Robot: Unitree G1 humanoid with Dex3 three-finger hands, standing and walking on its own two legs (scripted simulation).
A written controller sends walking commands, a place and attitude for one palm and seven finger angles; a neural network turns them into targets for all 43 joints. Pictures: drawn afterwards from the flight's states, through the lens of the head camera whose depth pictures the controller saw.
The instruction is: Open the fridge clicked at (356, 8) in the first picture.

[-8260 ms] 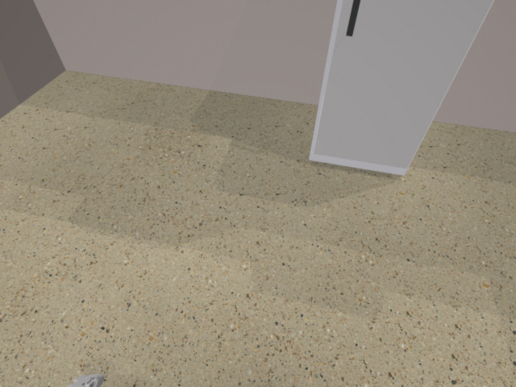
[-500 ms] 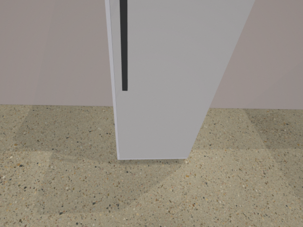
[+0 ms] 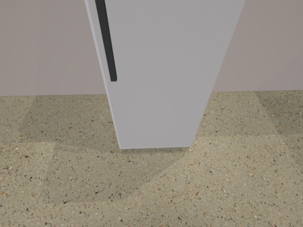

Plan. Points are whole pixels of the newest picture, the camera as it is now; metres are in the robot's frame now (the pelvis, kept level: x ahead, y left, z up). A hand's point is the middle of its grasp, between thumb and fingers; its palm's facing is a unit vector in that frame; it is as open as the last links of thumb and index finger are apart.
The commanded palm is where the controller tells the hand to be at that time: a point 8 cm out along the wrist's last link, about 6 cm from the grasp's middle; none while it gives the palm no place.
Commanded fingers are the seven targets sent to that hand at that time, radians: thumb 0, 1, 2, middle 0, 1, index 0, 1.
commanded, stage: come to a stop and stand still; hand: left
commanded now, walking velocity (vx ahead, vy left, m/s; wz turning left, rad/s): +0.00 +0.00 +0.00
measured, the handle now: (106, 30) +0.67 +0.19 +0.18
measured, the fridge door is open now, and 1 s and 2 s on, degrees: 0 0 0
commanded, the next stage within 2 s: look again from close up in 0.22 s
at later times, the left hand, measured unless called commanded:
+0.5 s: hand out of the picture +0.00 +0.17 -0.17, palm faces +0.02 -0.98 -0.20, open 7.4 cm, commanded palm none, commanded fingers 0.00 0.90 0.90 -0.20 -0.30 -0.20 -0.30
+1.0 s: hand out of the picture -0.02 +0.16 -0.17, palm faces +0.03 -0.98 -0.17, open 7.4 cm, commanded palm none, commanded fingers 0.00 0.90 0.90 -0.20 -0.30 -0.20 -0.30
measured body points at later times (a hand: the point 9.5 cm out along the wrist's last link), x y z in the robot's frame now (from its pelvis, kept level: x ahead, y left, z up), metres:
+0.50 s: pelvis +0.00 +0.00 +0.00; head +0.02 +0.00 +0.45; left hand +0.00 +0.22 -0.16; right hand +0.02 -0.23 -0.16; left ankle +0.00 +0.12 -0.74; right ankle -0.04 -0.11 -0.74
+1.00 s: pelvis -0.01 +0.00 +0.00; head +0.01 +0.00 +0.45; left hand -0.02 +0.22 -0.16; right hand -0.02 -0.20 -0.16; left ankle +0.00 +0.12 -0.74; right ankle -0.04 -0.11 -0.74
